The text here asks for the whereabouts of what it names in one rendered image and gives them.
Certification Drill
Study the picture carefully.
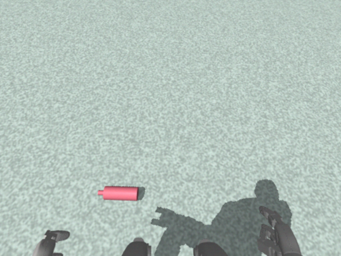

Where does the bottle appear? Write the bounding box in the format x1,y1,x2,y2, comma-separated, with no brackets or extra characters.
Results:
98,186,139,201

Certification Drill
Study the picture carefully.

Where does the right robot hand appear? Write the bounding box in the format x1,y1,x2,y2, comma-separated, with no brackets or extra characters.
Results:
257,206,301,256

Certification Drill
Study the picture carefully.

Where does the left robot hand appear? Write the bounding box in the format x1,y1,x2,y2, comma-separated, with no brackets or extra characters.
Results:
32,230,70,256

